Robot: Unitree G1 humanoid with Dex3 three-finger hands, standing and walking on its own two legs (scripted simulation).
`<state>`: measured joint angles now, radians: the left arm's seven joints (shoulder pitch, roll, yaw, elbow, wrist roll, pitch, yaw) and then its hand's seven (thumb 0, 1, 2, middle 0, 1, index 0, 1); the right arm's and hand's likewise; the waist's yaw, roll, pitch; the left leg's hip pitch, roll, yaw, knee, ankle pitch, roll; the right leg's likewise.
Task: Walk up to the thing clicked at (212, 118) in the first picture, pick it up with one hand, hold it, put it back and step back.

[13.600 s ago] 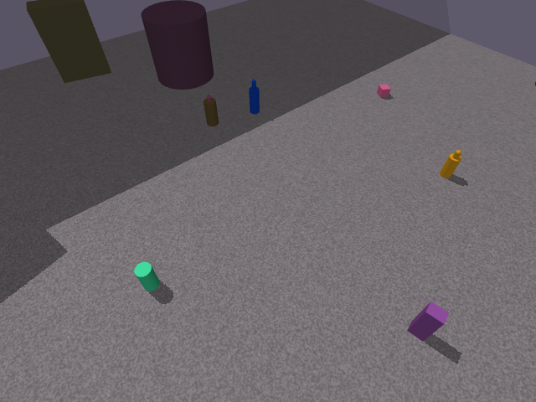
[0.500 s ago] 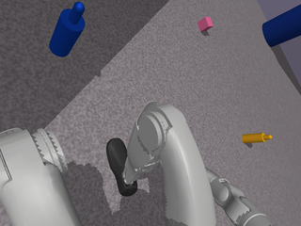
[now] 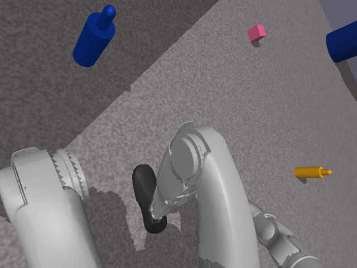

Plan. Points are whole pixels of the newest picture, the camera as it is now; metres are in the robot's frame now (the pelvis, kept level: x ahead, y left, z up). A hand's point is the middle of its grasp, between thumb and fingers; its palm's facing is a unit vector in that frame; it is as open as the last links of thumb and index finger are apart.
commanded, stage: settle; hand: left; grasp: from the side
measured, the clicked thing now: out of the picture +0.44 +0.30 -0.18
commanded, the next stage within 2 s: lift in 1.54 s
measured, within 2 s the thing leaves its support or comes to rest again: neither
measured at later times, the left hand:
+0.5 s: hand out of the picture +0.41 +0.32 -0.05, palm faces +0.33 -0.94 -0.05, open 10.0 cm
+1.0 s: hand out of the picture +0.42 +0.32 +0.02, palm faces +0.34 -0.94 -0.04, open 10.0 cm
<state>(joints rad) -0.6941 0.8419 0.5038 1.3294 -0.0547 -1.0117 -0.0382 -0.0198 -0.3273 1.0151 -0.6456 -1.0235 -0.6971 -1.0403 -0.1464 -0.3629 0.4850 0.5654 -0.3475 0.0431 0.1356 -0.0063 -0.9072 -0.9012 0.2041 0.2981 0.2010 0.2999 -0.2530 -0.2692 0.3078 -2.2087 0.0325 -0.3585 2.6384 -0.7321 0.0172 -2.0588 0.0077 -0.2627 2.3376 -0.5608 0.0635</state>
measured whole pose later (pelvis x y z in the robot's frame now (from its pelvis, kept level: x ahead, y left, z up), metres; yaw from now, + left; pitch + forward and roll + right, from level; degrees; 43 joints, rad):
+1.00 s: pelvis +0.02 -0.02 +0.06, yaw +10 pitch +31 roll -7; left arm -0.64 0.48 0.45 0.92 -0.13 -0.59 -0.22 -0.03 -0.37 1.07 -0.68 -0.99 -0.73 -1.01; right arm 0.09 -0.31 0.08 0.66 -0.08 0.03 0.07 0.00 -0.90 -0.90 0.20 0.30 0.20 0.30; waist -0.14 -0.01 -0.07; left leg -2.21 0.03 -0.12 2.36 -0.71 0.01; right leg -2.16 -0.06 -0.08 2.26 -0.63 0.01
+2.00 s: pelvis +0.02 -0.02 +0.11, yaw +12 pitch +33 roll -5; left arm -0.61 0.40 0.42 0.85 -0.13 -0.54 -0.22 -0.03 -0.41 1.11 -0.69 -1.01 -0.74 -1.02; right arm 0.14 -0.28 0.02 0.68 -0.05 0.00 0.04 0.00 -0.94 -0.90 0.20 0.30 0.20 0.30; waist -0.11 0.01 -0.14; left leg -2.07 0.03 -0.07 2.19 -0.69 0.01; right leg -2.05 -0.07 -0.05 2.12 -0.63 0.01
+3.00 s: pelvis +0.07 +0.00 +0.36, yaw +14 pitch +19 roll -3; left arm -0.15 0.24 0.16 0.35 -0.17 -0.30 -0.05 -0.03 -0.41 1.12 -0.69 -1.01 -0.74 -1.02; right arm 0.21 -0.23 0.00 0.65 0.03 -0.07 -0.03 0.00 -0.91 -0.89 0.20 0.30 0.20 0.30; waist -0.03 0.02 -0.12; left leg -1.08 0.05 -0.02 1.32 -0.57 0.01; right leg -1.05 -0.04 -0.06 1.24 -0.51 0.02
